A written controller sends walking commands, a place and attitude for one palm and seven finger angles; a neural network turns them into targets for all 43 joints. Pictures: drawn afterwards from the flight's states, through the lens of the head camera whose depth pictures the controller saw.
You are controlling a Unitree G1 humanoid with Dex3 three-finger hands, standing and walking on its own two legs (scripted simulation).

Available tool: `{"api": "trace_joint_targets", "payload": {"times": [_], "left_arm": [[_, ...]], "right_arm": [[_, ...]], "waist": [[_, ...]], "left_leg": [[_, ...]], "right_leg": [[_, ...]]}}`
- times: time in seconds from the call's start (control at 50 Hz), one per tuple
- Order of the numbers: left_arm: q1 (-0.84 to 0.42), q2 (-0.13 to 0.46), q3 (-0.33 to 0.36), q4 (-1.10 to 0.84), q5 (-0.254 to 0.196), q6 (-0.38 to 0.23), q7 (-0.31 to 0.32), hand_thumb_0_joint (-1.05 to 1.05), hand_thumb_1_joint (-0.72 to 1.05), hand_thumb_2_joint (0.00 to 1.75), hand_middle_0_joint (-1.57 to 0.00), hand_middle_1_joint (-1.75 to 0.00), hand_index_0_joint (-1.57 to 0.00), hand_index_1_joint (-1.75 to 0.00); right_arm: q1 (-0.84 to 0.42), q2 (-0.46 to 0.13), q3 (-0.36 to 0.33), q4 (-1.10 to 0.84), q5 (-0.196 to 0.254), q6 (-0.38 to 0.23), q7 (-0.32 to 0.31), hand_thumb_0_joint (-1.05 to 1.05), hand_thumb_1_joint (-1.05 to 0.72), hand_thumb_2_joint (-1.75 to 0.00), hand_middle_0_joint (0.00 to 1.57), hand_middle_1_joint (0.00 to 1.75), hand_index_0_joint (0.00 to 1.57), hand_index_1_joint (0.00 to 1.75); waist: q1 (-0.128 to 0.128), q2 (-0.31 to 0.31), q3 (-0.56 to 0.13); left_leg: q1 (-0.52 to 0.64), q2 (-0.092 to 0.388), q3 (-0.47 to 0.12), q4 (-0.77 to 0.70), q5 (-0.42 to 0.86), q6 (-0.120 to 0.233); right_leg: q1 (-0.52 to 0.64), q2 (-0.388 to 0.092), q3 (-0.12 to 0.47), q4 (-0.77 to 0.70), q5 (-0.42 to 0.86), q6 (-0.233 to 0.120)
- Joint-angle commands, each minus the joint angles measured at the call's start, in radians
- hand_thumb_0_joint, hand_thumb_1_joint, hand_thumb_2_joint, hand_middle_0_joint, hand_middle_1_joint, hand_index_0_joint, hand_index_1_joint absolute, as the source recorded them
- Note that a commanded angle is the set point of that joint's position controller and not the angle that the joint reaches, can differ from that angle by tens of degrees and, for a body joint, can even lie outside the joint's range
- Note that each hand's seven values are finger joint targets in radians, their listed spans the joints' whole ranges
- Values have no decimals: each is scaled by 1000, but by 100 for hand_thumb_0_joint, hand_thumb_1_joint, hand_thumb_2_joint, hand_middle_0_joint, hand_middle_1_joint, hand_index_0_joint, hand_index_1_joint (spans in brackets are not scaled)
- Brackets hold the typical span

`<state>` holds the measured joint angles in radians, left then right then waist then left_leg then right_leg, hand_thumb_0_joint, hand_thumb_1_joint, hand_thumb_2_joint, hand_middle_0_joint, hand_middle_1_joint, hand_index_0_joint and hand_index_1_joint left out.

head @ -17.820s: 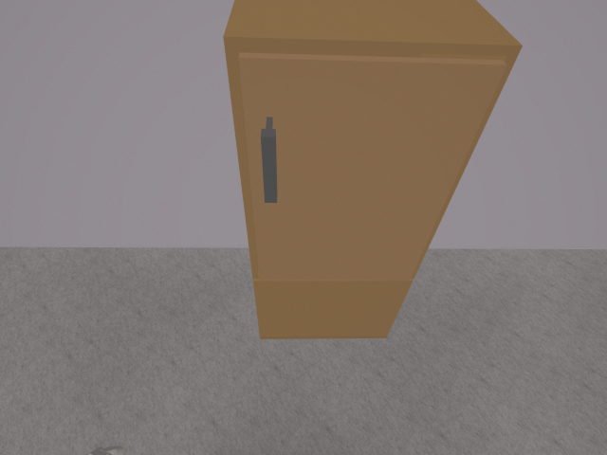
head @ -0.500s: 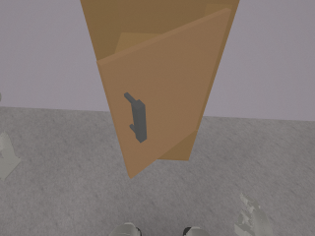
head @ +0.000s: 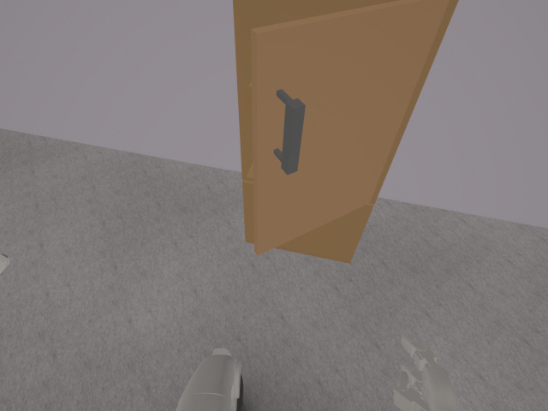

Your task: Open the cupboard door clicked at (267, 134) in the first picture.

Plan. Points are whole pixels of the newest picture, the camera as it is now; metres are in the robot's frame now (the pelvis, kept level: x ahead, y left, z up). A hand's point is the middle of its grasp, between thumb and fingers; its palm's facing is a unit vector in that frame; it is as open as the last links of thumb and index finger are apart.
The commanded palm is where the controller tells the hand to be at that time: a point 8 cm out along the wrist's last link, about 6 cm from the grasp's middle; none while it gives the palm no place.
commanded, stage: stop stepping back and stand still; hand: left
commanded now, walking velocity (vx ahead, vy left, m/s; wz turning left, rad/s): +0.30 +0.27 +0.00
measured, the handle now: (285, 133) +0.55 +0.03 +0.11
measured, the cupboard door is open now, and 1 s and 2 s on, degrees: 42 42 42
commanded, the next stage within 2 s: let the arm hang, fingers relaxed in 1.02 s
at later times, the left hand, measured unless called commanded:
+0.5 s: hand (8, 278) +0.17 +0.24 +0.23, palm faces +0.31 -0.73 -0.61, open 7.4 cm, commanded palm +0.12 +0.29 +0.22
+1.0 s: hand (17, 252) +0.20 +0.25 +0.22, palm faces +0.35 -0.78 -0.52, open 7.4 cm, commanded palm +0.14 +0.28 +0.22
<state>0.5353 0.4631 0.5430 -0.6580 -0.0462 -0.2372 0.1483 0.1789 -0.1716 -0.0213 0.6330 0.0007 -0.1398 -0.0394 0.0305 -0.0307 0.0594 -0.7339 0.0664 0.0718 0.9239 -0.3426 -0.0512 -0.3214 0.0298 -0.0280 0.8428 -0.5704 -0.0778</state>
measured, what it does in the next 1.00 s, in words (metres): steps on the spot: left foot, then right foot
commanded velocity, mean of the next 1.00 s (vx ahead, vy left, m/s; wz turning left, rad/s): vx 0.11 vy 0.02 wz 0.00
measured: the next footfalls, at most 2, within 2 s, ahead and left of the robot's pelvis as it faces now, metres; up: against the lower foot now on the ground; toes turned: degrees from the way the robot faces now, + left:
left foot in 0.20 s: -0.03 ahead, +0.17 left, +0.00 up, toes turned +2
right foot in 0.50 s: +0.00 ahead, -0.09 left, +0.00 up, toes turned -12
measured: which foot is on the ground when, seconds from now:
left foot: up 0.00-0.18, down 0.20-0.50, up 0.52-0.76, down 0.78-1.00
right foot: down 0.00-0.20, up 0.22-0.48, down 0.50-1.00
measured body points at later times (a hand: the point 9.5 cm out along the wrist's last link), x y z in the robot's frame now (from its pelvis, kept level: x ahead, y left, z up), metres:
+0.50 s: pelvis -0.06 +0.01 +0.03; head -0.04 +0.00 +0.48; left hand +0.15 +0.28 +0.26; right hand +0.04 -0.24 -0.07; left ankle -0.07 +0.16 -0.69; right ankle -0.04 -0.08 -0.70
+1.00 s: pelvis -0.04 +0.01 +0.04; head -0.03 +0.00 +0.49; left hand +0.17 +0.29 +0.25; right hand +0.11 -0.24 -0.04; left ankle +0.01 +0.12 -0.69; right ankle -0.04 -0.09 -0.69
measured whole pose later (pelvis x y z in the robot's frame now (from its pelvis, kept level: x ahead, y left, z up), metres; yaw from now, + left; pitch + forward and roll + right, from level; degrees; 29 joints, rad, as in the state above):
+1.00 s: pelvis -0.04 +0.01 +0.04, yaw -9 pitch -1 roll +0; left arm 0.52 0.42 0.47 -0.43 -0.03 -0.25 0.15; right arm 0.17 -0.20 -0.01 0.60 0.01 -0.14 -0.05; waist 0.02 0.03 0.04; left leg -0.28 0.04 0.08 0.51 -0.22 0.00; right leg -0.25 0.02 -0.05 0.51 -0.25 -0.03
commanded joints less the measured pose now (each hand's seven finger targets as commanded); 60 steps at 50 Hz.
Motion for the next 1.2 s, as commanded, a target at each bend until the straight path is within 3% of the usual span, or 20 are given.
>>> {"api": "trace_joint_targets", "payload": {"times": [0.0,0.06,0.12,0.14,0.18,0.24,0.34,0.4,0.44,0.48,0.52,0.6,0.7,0.76,0.84,0.98,1.08,1.1,1.14,1.18], "left_arm": [[-215,163,34,-14,-9,-25,-17,0,90,90,-20,-30,-20,-30],[-261,102,-39,125,14,-10,4,0,90,90,-20,-30,-20,-30],[-269,54,-105,217,44,8,28,0,90,90,-20,-30,-20,-30],[-296,32,-133,172,40,0,27,0,90,90,-20,-30,-20,-30],[-327,45,-144,6,37,-29,35,0,90,90,-20,-30,-20,-30],[-161,174,-10,-101,30,-47,19,0,90,90,-20,-30,-20,-30],[46,181,56,-160,20,-47,25,0,90,90,-20,-30,-20,-30],[50,166,84,-6,18,-40,37,0,90,90,-20,-30,-20,-30],[13,143,60,87,19,-22,39,0,90,90,-20,-30,-20,-30],[-19,180,68,129,8,-17,34,0,90,90,-20,-30,-20,-30],[-43,150,65,178,16,-53,19,0,90,90,-20,-30,-20,-30],[15,102,9,87,16,-74,15,0,90,90,-20,-30,-20,-30],[-11,160,35,-131,22,-77,45,0,90,90,-20,-30,-20,-30],[32,184,74,-167,22,-81,50,0,90,90,-20,-30,-20,-30],[37,141,72,-15,15,-63,37,0,90,90,-20,-30,-20,-30],[-40,60,-71,115,5,-18,6,0,90,90,-20,-30,-20,-30],[-87,132,-25,-26,15,-8,14,0,90,90,-20,-30,-20,-30],[-122,-64,-432,813,98,136,-119,0,90,90,-20,-30,-20,-30],[-87,-131,-424,845,76,228,-141,0,90,90,-20,-30,-20,-30],[-133,-132,-441,920,80,229,-142,0,90,90,-20,-30,-20,-30]], "right_arm": [[-51,-131,-30,-118,-7,-39,-21,0,-90,-90,20,30,20,30],[-63,-141,-17,-97,5,-74,-55,0,-90,-90,20,30,20,30],[-14,-139,-1,-81,-9,-94,-74,0,-90,-90,20,30,20,30],[13,-156,-6,-94,-12,-102,-74,0,-90,-90,20,30,20,30],[9,-182,-16,-144,-2,-98,-63,0,-90,-90,20,30,20,30],[-10,-161,-29,-135,-10,-97,-28,0,-90,-90,20,30,20,30],[-48,-147,-17,-152,-5,-99,-16,0,-90,-90,20,30,20,30],[-29,-157,-24,-146,-11,-64,-39,0,-90,-90,20,30,20,30],[-24,-160,-36,-142,-4,-39,-48,0,-90,-90,20,30,20,30],[-73,-152,-44,-171,16,-35,-38,0,-90,-90,20,30,20,30],[-2,-150,-42,-92,0,-41,-18,0,-90,-90,20,30,20,30],[-71,-136,-32,-117,6,-28,-17,0,-90,-90,20,30,20,30],[-57,-142,-33,-138,-14,-59,-31,0,-90,-90,20,30,20,30],[-53,-180,-50,-167,-19,-54,-31,0,-90,-90,20,30,20,30],[-47,-148,-29,-167,0,-43,-27,0,-90,-90,20,30,20,30],[-40,-158,-33,-151,12,-42,-23,0,-90,-90,20,30,20,30],[-73,-149,-17,-170,-7,-38,-34,0,-90,-90,20,30,20,30],[-98,-331,-75,105,-8,-60,57,0,-90,-90,20,30,20,30],[-19,-245,-49,73,-5,43,52,0,-90,-90,20,30,20,30],[-33,-226,-26,69,-23,68,45,0,-90,-90,20,30,20,30]], "waist": [[-37,-131,-29],[-36,-109,3],[-39,-64,-73],[-51,21,-110],[-55,335,-134],[-58,190,-119],[-30,365,-47],[-30,270,-45],[-26,87,-58],[-15,-289,-64],[-53,-142,-158],[-45,-129,-163],[-34,-13,-158],[-9,267,-138],[-18,276,-89],[-49,-63,-108],[-29,19,-139],[-87,92,-105],[-55,191,-146],[-38,100,-162]], "left_leg": [[125,-44,-102,359,60,-2],[322,-24,-57,-109,-22,50],[555,-75,43,-521,-89,97],[643,-24,-14,-610,-63,117],[877,286,-369,-624,278,199],[718,325,-374,-652,326,283],[448,221,-101,-705,123,192],[324,208,-53,-644,-125,162],[239,103,23,-388,-233,118],[57,-49,-17,165,-234,72],[124,1,-100,277,-110,49],[284,-7,-30,-4,1,45],[532,-56,12,-441,124,73],[586,113,-212,-573,203,119],[410,140,-187,-642,128,123],[534,4,-59,-432,161,63],[564,8,-70,-516,183,73],[443,74,-166,-375,377,97],[398,119,-165,-483,382,125],[340,140,-249,-524,344,165]], "right_leg": [[-200,-249,503,-650,-70,-64],[-113,-248,361,-535,235,-31],[-27,-170,253,-455,159,1],[-28,-122,200,-316,217,24],[-366,-35,6,53,88,79],[-355,-75,31,209,118,83],[-68,-78,-61,-13,256,86],[148,-37,-113,-178,212,81],[270,-49,-32,-356,187,51],[230,-410,621,-627,180,-120],[202,-382,458,-576,335,-117],[172,-286,173,-507,650,-55],[122,-248,157,-498,420,-8],[33,-109,89,-324,295,57],[123,-49,8,-272,274,80],[54,-156,187,-534,436,50],[92,-124,130,-522,400,60],[-6,-155,32,-305,529,41],[42,-95,18,-215,352,55],[73,-72,26,-169,232,55]]}}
